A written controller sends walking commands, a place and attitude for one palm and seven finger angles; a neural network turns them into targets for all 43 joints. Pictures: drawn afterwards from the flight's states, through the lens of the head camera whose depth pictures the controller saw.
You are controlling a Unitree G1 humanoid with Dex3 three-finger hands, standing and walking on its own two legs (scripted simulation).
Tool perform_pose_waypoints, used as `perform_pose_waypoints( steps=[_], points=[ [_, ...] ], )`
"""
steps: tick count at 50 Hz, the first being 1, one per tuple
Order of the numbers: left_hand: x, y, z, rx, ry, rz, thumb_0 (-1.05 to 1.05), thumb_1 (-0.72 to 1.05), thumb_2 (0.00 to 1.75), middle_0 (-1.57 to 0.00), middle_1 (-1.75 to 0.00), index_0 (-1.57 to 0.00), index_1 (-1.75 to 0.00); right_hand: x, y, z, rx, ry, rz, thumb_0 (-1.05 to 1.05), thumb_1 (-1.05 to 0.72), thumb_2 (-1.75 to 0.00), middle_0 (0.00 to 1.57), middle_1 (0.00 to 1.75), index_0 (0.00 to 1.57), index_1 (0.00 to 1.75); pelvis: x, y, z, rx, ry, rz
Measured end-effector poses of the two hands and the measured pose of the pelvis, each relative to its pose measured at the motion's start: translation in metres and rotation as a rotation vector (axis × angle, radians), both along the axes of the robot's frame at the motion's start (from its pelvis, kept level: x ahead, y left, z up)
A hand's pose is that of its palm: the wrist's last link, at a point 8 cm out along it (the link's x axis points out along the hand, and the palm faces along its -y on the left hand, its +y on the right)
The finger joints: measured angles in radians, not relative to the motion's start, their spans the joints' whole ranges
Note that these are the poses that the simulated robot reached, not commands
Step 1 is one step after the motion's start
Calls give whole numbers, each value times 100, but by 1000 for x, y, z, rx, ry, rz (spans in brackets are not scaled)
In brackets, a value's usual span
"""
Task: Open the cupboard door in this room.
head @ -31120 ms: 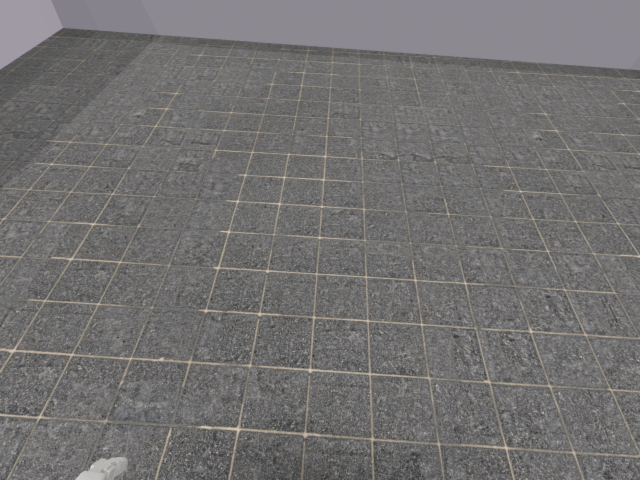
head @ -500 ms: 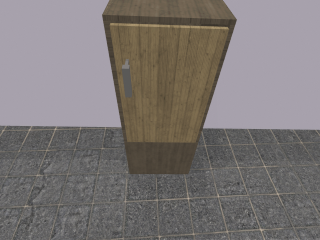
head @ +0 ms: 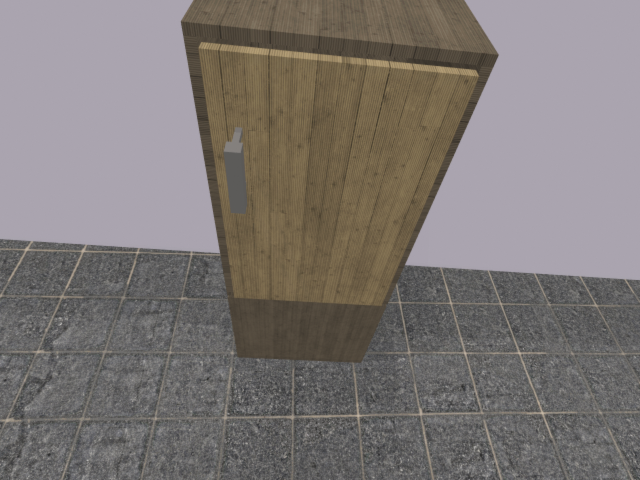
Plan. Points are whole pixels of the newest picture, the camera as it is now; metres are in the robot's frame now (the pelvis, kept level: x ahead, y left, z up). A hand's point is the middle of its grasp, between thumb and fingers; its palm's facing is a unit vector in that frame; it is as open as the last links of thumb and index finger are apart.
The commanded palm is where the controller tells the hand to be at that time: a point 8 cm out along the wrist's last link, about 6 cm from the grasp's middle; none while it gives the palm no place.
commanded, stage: shuffle to correct the standing spot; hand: left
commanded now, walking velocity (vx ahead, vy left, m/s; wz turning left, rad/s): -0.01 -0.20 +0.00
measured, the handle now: (238, 171) +0.52 +0.17 +0.07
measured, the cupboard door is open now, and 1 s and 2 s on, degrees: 0 0 0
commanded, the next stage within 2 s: come to a stop and stand still in 0.08 s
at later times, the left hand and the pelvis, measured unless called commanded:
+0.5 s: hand out of the picture +0.11 +0.08 -0.14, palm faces +0.06 -0.97 -0.25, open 7.3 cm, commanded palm none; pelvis +0.03 -0.11 +0.01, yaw +2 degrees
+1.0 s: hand out of the picture -0.04 +0.13 -0.16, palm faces +0.15 -0.97 -0.18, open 7.4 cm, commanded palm none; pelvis -0.02 -0.06 +0.02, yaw +4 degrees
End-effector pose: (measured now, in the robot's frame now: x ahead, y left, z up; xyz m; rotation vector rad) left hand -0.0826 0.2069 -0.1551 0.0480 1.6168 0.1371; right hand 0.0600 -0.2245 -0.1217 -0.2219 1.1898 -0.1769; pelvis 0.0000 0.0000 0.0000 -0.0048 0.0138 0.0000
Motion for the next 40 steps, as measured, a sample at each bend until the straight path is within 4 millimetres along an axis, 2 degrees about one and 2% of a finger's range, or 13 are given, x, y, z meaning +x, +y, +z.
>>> perform_pose_waypoints(
  steps=[5,9,14,17,23,27,30,35,38,40],
  points=[
    [81,4,13,39,-195,-10,0,91,90,-20,-30,-19,-30,-11,-19,8,-14,75,-3,-1,-94,-90,21,30,20,29,9,-13,13,-14,6,12],
    [134,-5,23,70,-299,-41,0,91,90,-20,-29,-19,-30,-24,-39,5,5,136,-18,-1,-93,-90,21,30,20,29,15,-32,15,-13,10,16],
    [184,-31,30,120,-392,-104,0,91,90,-20,-29,-19,-30,-36,-76,-15,47,189,-64,0,-91,-90,21,30,20,30,24,-68,5,9,9,15],
    [196,-50,30,154,-431,-127,0,91,90,-20,-29,-19,-30,-39,-99,-32,67,216,-86,0,-91,-90,21,30,20,29,29,-86,-5,23,5,13],
    [191,-82,42,146,-438,-107,0,91,90,-20,-30,-20,-30,-25,-119,-26,84,212,-68,0,-91,-90,20,30,20,29,29,-104,7,45,-1,28],
    [174,-84,47,162,-442,-57,-1,92,90,-20,-30,-20,-30,-9,-123,-17,83,183,-22,0,-91,-90,20,30,20,29,21,-110,13,55,0,44],
    [152,-78,46,174,-418,-29,-1,92,90,-20,-30,-20,-30,6,-122,-12,77,144,14,0,-91,-90,20,30,20,29,13,-110,14,58,0,53],
    [102,-61,39,184,-345,15,0,91,90,-20,-30,-20,-30,26,-111,-3,69,63,69,0,-91,-90,20,30,20,29,-3,-102,14,55,0,60],
    [72,-47,32,179,-299,41,0,91,90,-20,-30,-20,-30,30,-98,3,60,14,93,0,-91,-90,20,30,20,29,-12,-92,11,47,1,59],
    [54,-37,23,168,-268,55,0,90,90,-20,-30,-20,-30,26,-88,4,49,-17,99,0,-91,-90,20,30,20,29,-17,-82,7,31,1,56]
  ],
)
